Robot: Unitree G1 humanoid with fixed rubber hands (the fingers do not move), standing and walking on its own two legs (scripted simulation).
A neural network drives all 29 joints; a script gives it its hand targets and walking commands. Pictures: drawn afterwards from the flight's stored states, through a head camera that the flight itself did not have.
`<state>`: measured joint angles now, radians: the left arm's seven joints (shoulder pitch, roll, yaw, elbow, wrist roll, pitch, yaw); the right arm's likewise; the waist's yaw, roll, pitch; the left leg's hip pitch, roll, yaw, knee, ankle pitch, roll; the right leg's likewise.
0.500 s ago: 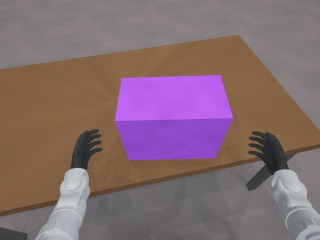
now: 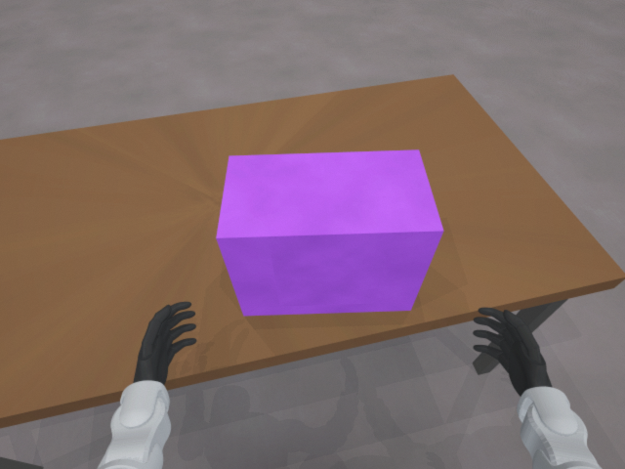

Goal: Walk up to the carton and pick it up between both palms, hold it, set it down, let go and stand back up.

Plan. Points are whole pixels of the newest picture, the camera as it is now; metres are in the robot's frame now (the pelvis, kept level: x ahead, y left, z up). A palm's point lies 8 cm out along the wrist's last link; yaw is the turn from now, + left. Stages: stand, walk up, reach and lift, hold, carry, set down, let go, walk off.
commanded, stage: set down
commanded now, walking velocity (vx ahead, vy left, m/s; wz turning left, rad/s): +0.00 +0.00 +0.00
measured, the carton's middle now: (325, 238) +0.48 +0.01 -0.04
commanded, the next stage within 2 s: let go in 0.86 s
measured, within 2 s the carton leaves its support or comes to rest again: neither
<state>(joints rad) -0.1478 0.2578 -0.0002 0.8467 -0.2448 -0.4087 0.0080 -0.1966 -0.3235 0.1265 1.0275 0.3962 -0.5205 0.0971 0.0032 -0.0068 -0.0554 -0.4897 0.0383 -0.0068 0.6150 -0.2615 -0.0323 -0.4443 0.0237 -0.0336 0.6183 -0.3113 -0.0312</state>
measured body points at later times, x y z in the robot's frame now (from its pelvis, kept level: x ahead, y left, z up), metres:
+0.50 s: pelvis +0.02 +0.00 +0.02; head +0.03 +0.01 +0.47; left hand +0.23 +0.24 -0.05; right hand +0.22 -0.23 -0.05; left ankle +0.02 +0.14 -0.72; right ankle +0.00 -0.10 -0.73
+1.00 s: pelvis +0.02 +0.01 +0.02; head +0.03 +0.02 +0.47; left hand +0.19 +0.24 -0.07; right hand +0.18 -0.21 -0.07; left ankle +0.02 +0.14 -0.73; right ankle +0.00 -0.10 -0.73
